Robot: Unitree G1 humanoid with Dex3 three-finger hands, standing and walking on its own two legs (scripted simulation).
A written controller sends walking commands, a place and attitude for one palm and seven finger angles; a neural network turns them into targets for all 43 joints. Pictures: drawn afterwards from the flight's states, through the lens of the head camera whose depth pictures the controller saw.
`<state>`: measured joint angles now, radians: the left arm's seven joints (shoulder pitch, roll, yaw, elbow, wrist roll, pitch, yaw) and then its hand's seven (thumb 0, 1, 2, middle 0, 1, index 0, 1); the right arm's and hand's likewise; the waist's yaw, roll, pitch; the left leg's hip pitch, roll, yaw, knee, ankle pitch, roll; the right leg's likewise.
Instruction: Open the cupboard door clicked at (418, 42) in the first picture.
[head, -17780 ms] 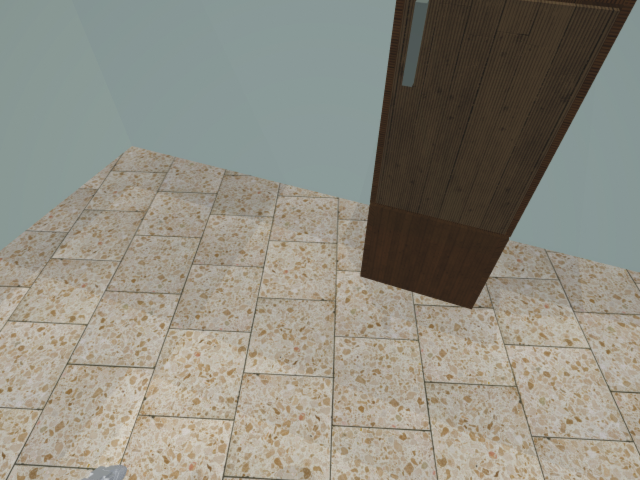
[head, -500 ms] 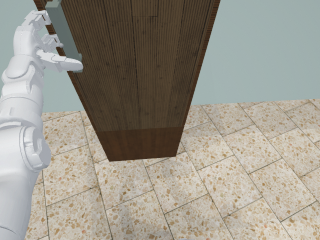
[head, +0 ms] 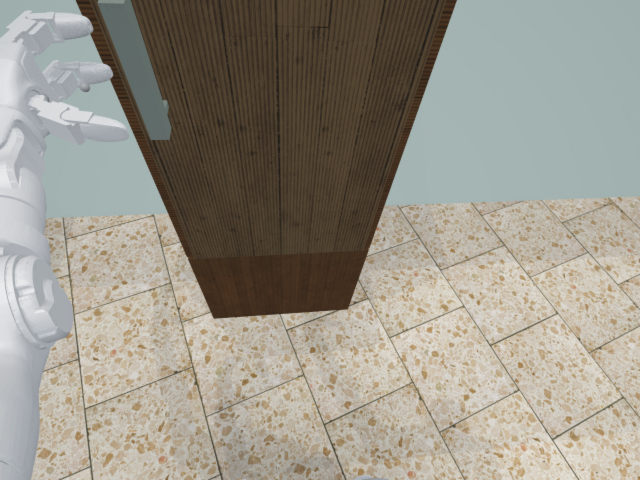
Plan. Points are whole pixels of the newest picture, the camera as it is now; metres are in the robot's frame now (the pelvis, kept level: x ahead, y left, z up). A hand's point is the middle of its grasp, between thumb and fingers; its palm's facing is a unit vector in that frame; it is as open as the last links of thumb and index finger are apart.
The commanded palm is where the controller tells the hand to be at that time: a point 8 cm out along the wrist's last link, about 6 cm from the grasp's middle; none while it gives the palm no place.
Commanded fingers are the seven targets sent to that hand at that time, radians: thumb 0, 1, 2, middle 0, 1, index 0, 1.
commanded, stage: move the hooked fingers beside the handle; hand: left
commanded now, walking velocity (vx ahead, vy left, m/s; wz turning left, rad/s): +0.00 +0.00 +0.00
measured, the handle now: (143, 65) +0.57 +0.16 +0.18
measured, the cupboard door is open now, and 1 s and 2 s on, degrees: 0 0 0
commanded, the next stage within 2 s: slide the fingers in behind the handle in 1.48 s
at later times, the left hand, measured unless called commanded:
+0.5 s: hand (65, 90) +0.52 +0.23 +0.18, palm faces +0.02 -1.00 +0.00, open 14.0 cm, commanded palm +0.51 +0.27 +0.17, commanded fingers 0.00 -0.50 0.30 -0.30 -1.20 -0.30 -1.20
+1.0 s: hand (58, 86) +0.52 +0.23 +0.18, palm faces +0.00 -1.00 +0.01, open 14.0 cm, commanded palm +0.51 +0.28 +0.17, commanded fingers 0.00 -0.50 0.30 -0.30 -1.20 -0.30 -1.20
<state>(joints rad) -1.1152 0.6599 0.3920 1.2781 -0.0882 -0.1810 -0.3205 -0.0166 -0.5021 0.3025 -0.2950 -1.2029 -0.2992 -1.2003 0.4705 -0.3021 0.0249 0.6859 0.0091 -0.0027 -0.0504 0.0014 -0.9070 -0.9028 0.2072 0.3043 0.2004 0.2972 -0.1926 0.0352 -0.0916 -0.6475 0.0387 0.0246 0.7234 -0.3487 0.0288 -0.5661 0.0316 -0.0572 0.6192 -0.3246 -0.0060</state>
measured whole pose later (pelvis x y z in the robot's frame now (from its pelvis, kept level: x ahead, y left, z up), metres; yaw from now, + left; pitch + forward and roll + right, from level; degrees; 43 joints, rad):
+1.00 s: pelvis +0.01 +0.00 +0.00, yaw +0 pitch +16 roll -3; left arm -1.07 0.74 0.44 1.26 -0.09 -0.14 -0.40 -0.02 -0.50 0.30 -0.30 -1.20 -0.30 -1.20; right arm 0.49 -0.30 0.04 0.67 0.02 0.05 -0.06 0.00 -0.91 -0.90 0.21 0.30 0.20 0.30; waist -0.19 0.04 -0.10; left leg -0.64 0.05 0.02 0.72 -0.36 0.02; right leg -0.56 0.04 -0.06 0.61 -0.33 -0.01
